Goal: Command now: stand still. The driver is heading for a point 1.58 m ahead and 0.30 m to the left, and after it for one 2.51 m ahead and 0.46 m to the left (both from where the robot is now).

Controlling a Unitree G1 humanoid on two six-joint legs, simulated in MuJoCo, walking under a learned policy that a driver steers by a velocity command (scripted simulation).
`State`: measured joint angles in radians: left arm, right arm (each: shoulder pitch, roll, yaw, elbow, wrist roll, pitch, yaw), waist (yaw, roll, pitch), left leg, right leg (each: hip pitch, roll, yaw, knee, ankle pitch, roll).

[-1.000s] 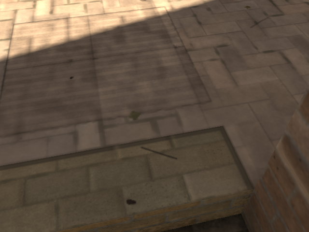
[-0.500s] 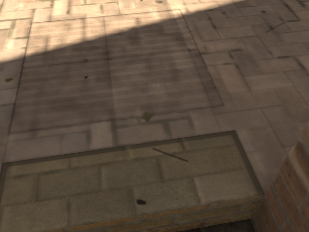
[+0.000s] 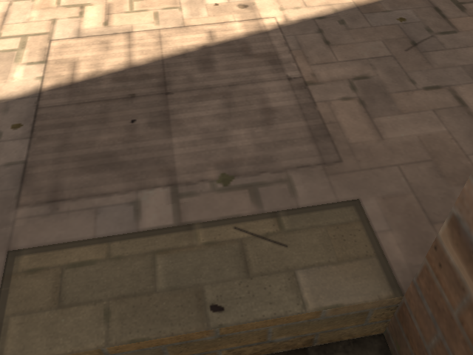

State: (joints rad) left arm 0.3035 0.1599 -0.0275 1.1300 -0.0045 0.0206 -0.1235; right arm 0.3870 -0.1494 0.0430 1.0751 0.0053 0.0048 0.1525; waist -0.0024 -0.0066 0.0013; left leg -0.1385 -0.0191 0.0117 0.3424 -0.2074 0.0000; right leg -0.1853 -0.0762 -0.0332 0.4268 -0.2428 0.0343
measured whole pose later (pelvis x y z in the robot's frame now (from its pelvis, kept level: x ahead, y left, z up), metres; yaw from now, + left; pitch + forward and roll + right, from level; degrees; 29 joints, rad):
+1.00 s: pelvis +0.01 +0.00 +0.00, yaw -1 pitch +1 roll +0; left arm 0.33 0.18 -0.01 1.07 -0.03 0.04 0.00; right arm 0.33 -0.18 0.03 1.05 0.00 -0.05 0.04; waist -0.01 -0.01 0.01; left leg -0.17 0.00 0.01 0.42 -0.26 0.00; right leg -0.20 -0.05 -0.02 0.44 -0.26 0.03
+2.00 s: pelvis +0.00 -0.01 +0.00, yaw -1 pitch +0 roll +1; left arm 0.40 0.14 -0.04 1.19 0.00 0.04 -0.12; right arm 0.37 -0.15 0.06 1.15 0.01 0.02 0.15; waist 0.00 0.00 0.02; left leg -0.13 -0.01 0.00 0.33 -0.20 -0.02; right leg -0.18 -0.06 -0.02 0.42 -0.24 0.02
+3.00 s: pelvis +0.00 -0.01 +0.00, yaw -1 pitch +0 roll +1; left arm 0.41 0.15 -0.05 1.20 0.00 0.05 -0.12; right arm 0.38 -0.16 0.07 1.17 0.01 0.03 0.15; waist 0.00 0.00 0.02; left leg -0.12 -0.01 -0.01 0.32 -0.20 -0.01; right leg -0.17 -0.05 -0.01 0.41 -0.23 0.02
